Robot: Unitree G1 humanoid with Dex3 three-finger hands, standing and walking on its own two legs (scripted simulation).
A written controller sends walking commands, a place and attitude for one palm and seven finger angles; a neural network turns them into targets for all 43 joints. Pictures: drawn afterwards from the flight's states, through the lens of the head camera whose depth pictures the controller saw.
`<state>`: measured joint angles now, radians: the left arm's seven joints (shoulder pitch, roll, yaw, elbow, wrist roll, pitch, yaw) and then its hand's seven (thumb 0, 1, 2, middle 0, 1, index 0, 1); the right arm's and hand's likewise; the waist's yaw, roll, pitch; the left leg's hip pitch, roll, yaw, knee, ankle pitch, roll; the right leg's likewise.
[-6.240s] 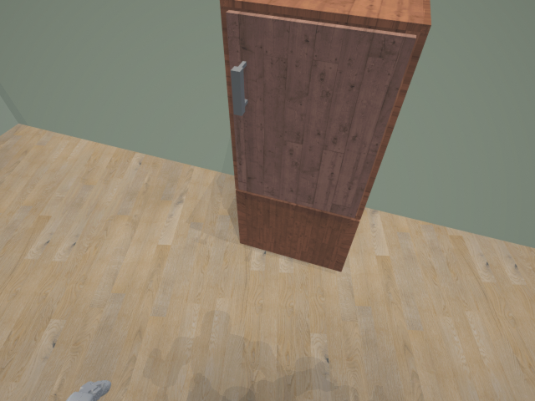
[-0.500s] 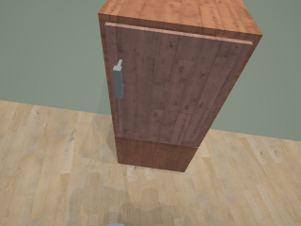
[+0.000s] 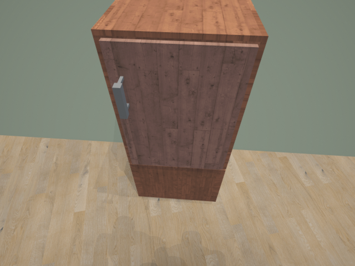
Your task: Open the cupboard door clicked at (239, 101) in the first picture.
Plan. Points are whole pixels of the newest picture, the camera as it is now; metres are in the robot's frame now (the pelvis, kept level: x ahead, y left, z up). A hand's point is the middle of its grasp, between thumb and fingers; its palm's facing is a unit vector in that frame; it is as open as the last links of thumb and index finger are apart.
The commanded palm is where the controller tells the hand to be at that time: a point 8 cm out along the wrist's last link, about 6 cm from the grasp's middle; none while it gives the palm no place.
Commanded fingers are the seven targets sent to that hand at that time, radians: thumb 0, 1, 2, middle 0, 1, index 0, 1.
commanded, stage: come to a stop and stand still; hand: left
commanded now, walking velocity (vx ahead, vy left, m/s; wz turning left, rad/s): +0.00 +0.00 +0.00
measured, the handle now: (122, 97) +0.58 +0.21 +0.04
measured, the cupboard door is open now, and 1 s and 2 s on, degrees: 0 0 0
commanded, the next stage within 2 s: look again from close up in 0.22 s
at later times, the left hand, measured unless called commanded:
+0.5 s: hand out of the picture -0.03 +0.18 -0.17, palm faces +0.01 -0.98 -0.20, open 7.4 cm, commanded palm none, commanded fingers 0.00 0.90 0.90 -0.20 -0.30 -0.20 -0.30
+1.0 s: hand out of the picture +0.00 +0.18 -0.17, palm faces +0.01 -0.98 -0.19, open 7.4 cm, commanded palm none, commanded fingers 0.00 0.90 0.90 -0.20 -0.30 -0.20 -0.30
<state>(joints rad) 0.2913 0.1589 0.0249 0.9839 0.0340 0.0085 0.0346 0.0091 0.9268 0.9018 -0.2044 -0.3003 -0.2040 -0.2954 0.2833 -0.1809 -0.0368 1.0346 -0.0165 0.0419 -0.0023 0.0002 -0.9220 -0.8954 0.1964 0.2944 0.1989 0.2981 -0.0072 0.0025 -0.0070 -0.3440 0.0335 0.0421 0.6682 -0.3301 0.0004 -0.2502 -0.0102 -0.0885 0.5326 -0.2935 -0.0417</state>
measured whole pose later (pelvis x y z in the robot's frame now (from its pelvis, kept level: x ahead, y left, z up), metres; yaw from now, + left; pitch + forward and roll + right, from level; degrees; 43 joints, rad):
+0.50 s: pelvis -0.03 +0.01 +0.00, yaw +0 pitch -2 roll +0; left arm 0.32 0.12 -0.01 1.09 0.02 -0.01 0.04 0.01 0.91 0.90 -0.21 -0.30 -0.20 -0.30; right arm 0.32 -0.16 0.00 1.05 -0.02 0.00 -0.01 0.02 -0.92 -0.90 0.20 0.29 0.20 0.30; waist -0.02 0.05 0.02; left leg -0.26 0.02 0.04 0.55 -0.26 0.00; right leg -0.24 -0.01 -0.09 0.54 -0.26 -0.03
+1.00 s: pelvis -0.01 +0.01 +0.00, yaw +0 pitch -1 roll +1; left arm 0.29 0.15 0.00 1.08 0.02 -0.01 0.03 0.01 0.91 0.90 -0.20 -0.30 -0.20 -0.30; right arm 0.29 -0.16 0.02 1.10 -0.01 -0.02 -0.01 0.01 -0.91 -0.90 0.20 0.29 0.20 0.30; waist 0.00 0.00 0.03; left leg -0.23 0.01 0.05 0.48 -0.25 0.00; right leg -0.24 -0.02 -0.08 0.52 -0.27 -0.03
